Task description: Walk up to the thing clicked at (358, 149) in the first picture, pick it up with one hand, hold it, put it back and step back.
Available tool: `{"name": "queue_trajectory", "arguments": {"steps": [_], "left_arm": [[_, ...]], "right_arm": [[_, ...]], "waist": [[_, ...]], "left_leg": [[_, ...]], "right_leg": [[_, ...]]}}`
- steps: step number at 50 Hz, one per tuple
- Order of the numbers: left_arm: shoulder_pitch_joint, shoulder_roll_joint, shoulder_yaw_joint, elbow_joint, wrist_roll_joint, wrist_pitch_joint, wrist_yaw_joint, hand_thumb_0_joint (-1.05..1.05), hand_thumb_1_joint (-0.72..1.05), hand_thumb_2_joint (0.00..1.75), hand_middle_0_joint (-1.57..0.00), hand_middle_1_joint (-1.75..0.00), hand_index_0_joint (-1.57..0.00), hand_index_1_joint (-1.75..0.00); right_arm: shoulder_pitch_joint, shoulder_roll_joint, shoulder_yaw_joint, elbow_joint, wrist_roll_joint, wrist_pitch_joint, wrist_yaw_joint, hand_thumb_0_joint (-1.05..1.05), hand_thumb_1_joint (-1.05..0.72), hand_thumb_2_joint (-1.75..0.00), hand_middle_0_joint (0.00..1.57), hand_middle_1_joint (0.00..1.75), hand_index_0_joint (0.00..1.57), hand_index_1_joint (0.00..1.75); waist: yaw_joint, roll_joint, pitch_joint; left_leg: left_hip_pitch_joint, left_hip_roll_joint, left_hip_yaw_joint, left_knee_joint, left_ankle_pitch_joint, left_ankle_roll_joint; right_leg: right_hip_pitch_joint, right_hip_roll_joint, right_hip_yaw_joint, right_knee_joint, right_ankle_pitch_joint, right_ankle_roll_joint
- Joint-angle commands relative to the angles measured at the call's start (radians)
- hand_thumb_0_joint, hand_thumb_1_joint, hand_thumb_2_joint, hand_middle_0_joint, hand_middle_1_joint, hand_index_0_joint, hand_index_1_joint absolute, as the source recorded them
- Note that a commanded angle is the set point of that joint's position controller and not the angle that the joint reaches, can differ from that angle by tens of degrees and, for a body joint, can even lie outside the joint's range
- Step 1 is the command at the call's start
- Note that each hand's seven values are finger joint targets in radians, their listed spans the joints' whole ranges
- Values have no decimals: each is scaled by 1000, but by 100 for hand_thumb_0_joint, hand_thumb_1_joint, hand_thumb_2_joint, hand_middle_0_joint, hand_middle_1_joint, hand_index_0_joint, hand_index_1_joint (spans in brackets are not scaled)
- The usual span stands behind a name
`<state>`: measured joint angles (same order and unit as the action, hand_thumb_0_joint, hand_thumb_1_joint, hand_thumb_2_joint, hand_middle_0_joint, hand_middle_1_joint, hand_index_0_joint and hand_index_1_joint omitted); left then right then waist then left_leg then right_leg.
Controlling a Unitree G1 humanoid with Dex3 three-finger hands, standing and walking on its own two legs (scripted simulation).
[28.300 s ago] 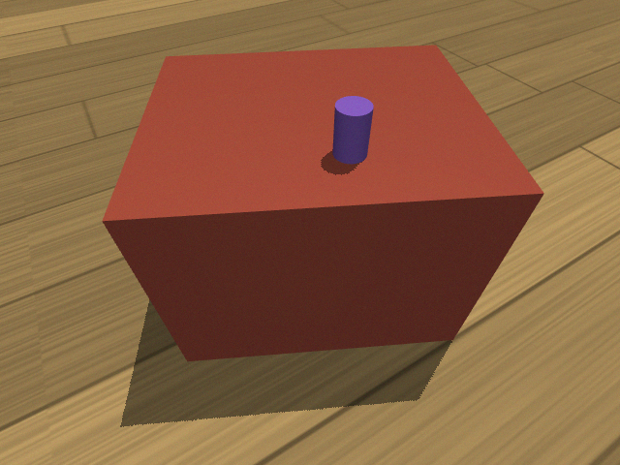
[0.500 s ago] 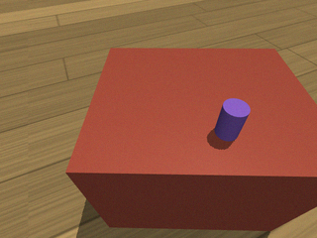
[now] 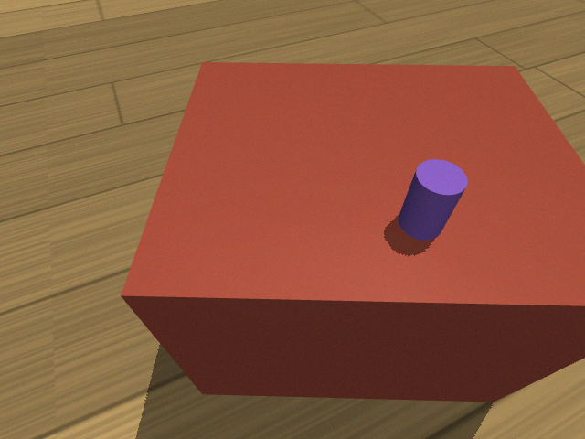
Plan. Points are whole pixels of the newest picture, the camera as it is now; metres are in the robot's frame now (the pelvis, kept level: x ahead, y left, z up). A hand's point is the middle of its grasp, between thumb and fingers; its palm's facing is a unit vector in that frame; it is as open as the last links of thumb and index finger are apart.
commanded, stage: step back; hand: right
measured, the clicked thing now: (429, 201) +0.50 -0.23 -0.01
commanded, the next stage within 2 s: none
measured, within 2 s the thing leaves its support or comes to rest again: neither
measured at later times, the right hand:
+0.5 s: hand out of the picture -0.01 -0.27 -0.18, palm faces -0.16 +0.91 -0.38, open 7.4 cm
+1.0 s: hand out of the picture -0.09 -0.24 -0.16, palm faces -0.03 +0.93 -0.37, open 7.4 cm
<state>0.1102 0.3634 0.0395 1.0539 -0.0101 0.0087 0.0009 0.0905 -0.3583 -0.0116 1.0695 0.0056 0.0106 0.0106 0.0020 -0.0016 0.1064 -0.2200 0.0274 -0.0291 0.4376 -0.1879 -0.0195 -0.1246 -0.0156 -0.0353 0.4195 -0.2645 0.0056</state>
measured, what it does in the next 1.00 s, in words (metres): walks backwards: left foot, then right foot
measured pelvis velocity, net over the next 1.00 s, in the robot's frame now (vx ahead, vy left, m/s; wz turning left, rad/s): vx -0.24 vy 0.02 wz -0.02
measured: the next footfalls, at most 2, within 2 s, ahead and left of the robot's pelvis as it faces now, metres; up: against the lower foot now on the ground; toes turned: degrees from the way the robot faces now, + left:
left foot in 0.56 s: -0.13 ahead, +0.14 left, +0.00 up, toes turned +4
right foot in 0.96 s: -0.22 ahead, -0.10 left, +0.00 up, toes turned +1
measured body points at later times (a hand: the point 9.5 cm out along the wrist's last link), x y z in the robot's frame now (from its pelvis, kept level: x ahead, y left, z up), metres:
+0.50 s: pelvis -0.11 +0.00 -0.02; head -0.03 -0.01 +0.42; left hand -0.02 +0.32 -0.13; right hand +0.00 -0.32 -0.16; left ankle -0.15 +0.13 -0.71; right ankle -0.02 -0.12 -0.74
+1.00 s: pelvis -0.24 +0.02 -0.03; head -0.18 +0.02 +0.42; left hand -0.18 +0.34 -0.14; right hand -0.09 -0.28 -0.14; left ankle -0.17 +0.13 -0.74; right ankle -0.26 -0.10 -0.75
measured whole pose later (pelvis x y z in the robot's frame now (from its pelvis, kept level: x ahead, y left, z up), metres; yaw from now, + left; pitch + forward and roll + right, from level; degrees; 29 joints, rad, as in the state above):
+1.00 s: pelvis -0.24 +0.02 -0.03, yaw -1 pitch -2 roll -2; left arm 0.21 0.37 0.07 0.89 0.03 0.02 0.01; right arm 0.05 -0.39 -0.05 0.81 -0.01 0.06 0.00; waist 0.02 0.05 0.19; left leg -0.42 0.07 0.04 0.72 -0.27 0.02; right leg -0.23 0.05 0.01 0.64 -0.38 -0.01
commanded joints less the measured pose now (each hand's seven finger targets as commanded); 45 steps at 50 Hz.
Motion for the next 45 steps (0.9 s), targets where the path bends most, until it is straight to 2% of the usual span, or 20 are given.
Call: {"name": "queue_trajectory", "arguments": {"steps": [1,6,8,9,10,11,12,14,15,21,25,27,28,29,30,32,33,34,40,45], "left_arm": [[5,209,63,-116,4,10,15,0,90,90,-20,-30,-20,-30],[60,198,69,-138,11,29,7,0,90,90,-20,-30,-20,-30],[129,203,80,-128,17,29,3,0,90,90,-20,-30,-20,-30],[140,220,87,-129,22,27,1,0,90,90,-20,-30,-20,-30],[142,289,102,-145,34,21,-1,0,90,90,-20,-30,-20,-30],[66,371,118,-191,53,7,0,0,90,90,-20,-30,-20,-30],[-21,380,120,-230,57,0,9,0,90,90,-20,-30,-20,-30],[-110,294,103,-253,49,-5,16,0,90,90,-20,-30,-20,-30],[-102,276,99,-261,55,-6,20,0,90,90,-20,-30,-20,-30],[68,266,102,-257,46,-5,39,0,90,90,-20,-30,-20,-30],[22,291,108,-293,36,5,37,0,90,90,-20,-30,-20,-30],[-24,290,96,-311,24,16,29,0,90,90,-20,-30,-20,-30],[10,239,83,-313,20,22,27,0,90,90,-20,-30,-20,-30],[-7,197,74,-334,11,19,34,0,90,90,-20,-30,-20,-30],[-78,242,100,-314,28,21,50,0,90,90,-20,-30,-20,-30],[-5,208,98,-274,9,30,50,0,90,90,-20,-30,-20,-30],[52,204,95,-253,3,30,49,0,90,90,-20,-30,-20,-30],[93,217,96,-243,7,26,47,0,90,90,-20,-30,-20,-30],[55,195,85,-277,22,10,34,0,90,90,-20,-30,-20,-30],[151,194,84,-243,27,-1,23,0,90,90,-20,-30,-20,-30]], "right_arm": [[5,-271,-82,-119,0,8,-15,0,-90,-90,20,30,20,30],[-29,-293,-106,-198,-10,28,-14,0,-90,-90,20,30,20,30],[-77,-291,-108,-240,-11,31,-13,0,-90,-90,20,30,20,30],[-95,-267,-105,-256,-8,35,-14,0,-90,-90,20,30,20,30],[-113,-231,-97,-276,-6,41,-18,0,-90,-90,20,30,20,30],[-73,-201,-93,-277,-14,49,-26,0,-90,-90,20,30,20,30],[-3,-229,-102,-262,-16,54,-29,0,-90,-90,20,30,20,30],[97,-251,-113,-213,3,49,-27,0,-90,-90,20,30,20,30],[104,-250,-110,-212,0,45,-27,0,-90,-90,20,30,20,30],[37,-227,-75,-250,-17,37,-28,0,-90,-90,20,30,20,30],[129,-234,-84,-223,-24,32,-18,0,-90,-90,20,30,20,30],[223,-235,-96,-182,-34,26,-11,0,-90,-90,20,30,20,30],[202,-279,-108,-190,-48,24,-9,0,-90,-90,20,30,20,30],[117,-403,-129,-227,-50,26,0,0,-90,-90,20,30,20,30],[107,-441,-139,-232,-45,22,-1,0,-90,-90,20,30,20,30],[-17,-300,-96,-248,-50,19,-20,0,-90,-90,20,30,20,30],[-54,-283,-92,-259,-52,18,-27,0,-90,-90,20,30,20,30],[-59,-278,-92,-267,-40,16,-32,0,-90,-90,20,30,20,30],[70,-250,-99,-270,-29,16,-37,0,-90,-90,20,30,20,30],[6,-280,-109,-319,-28,31,-27,0,-90,-90,20,30,20,30]], "waist": [[-11,57,-195],[5,158,-180],[43,159,-189],[59,71,-164],[88,-122,-104],[63,-224,-79],[15,-194,-78],[-47,-71,-84],[-36,-102,-104],[71,-160,-175],[25,-221,-224],[-40,-170,-219],[-33,11,-186],[-33,322,-151],[-86,289,-133],[6,99,-102],[40,123,-88],[52,161,-93],[-39,156,-127],[-13,203,-171]], "left_leg": [[26,135,-122,64,415,173],[-117,195,-235,45,248,251],[-201,196,-244,102,164,257],[-253,108,-186,218,60,209],[-312,-79,-83,447,-188,104],[-309,-150,-116,690,-403,64],[-299,-110,-184,818,-398,57],[-281,-115,-173,844,-303,42],[-279,-112,-142,836,-290,30],[-316,-67,-80,538,-348,4],[-161,-35,-7,281,-309,33],[18,-42,39,68,-93,57],[47,78,-165,-35,-59,97],[14,320,-491,-132,67,238],[-119,376,-575,-152,119,343],[-64,235,-279,-54,323,235],[-37,211,-216,-41,314,214],[-2,224,-204,-16,318,234],[216,250,-181,59,487,297],[97,233,-168,69,253,246]], "right_leg": [[-10,-68,64,161,236,-88],[-73,-2,66,353,-41,-96],[-56,-15,87,356,-136,-112],[-83,-80,169,226,-143,-150],[-150,-268,401,-76,-73,-225],[-243,-431,591,-180,16,-301],[-282,-459,593,-163,54,-332],[-228,-309,332,-62,159,-250],[-190,-280,281,-32,230,-231],[111,-297,235,78,459,-229],[59,-299,221,112,441,-206],[-119,-257,159,174,296,-146],[-254,-158,103,287,88,-81],[-424,85,-11,496,-344,-19],[-362,110,177,713,-451,-10],[-412,135,253,867,-301,-34],[-437,135,235,886,-248,-36],[-431,117,212,884,-224,-26],[-406,79,147,622,-264,36],[-187,42,47,266,-160,8]]}}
